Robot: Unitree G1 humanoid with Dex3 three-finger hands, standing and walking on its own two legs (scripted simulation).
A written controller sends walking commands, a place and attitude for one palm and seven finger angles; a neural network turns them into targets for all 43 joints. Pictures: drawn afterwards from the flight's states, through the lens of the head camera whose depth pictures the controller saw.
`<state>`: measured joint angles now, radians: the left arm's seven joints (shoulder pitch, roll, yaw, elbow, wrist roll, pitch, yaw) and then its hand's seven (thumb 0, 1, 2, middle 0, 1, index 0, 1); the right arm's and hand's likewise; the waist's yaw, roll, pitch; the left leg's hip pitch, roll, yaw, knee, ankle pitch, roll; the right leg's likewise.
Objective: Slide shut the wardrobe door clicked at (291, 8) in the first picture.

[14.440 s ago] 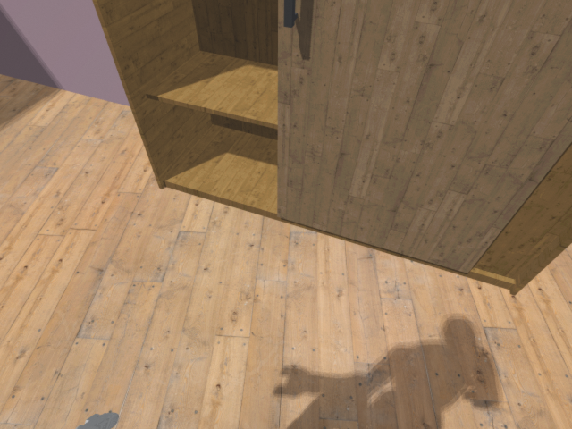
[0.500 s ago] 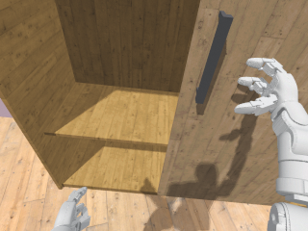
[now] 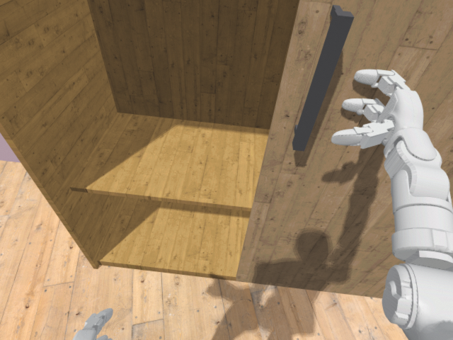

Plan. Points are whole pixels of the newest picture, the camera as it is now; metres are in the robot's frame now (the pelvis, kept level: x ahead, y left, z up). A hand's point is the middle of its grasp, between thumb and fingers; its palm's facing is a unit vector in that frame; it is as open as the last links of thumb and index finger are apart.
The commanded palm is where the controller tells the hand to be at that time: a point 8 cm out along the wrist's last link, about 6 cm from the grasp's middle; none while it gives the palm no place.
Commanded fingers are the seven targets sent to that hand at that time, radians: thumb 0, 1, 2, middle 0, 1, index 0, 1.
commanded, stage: move the hooked fingers beside the handle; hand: right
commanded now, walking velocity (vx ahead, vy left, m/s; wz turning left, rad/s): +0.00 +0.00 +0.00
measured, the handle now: (315, 86) +0.48 -0.10 +0.24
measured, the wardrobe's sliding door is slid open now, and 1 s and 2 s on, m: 0.62 0.62 0.62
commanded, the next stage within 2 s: none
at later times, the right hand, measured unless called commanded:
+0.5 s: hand (352, 112) +0.43 -0.16 +0.23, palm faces +0.11 +0.99 -0.06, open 14.0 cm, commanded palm +0.43 -0.18 +0.22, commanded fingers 0.00 0.50 -0.30 0.30 1.20 0.30 1.20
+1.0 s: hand (352, 113) +0.43 -0.16 +0.23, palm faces +0.11 +0.99 -0.04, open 13.9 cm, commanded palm +0.45 -0.17 +0.21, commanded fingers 0.00 0.50 -0.30 0.30 1.20 0.30 1.20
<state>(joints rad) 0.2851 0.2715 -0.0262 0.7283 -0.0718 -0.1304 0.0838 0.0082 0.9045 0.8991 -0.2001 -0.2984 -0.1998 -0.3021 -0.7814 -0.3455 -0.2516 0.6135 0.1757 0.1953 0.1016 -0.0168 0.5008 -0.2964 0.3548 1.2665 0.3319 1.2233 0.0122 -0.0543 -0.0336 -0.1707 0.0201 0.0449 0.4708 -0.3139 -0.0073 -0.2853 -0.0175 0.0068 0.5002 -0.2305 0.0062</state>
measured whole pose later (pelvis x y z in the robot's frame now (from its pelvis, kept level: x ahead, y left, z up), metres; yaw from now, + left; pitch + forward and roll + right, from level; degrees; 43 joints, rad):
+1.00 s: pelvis -0.03 +0.00 -0.01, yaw -1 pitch +2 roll +1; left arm 0.32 0.27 -0.04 0.81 -0.08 -0.29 0.08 0.01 0.90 0.90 -0.20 -0.30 -0.20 -0.30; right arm -0.98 -0.33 -0.14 0.89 0.18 0.00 0.00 -0.02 0.50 -0.30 0.30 1.36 0.32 1.21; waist 0.00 -0.05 -0.01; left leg -0.27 0.03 0.06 0.55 -0.31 -0.01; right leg -0.38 -0.01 0.03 0.55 -0.20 0.00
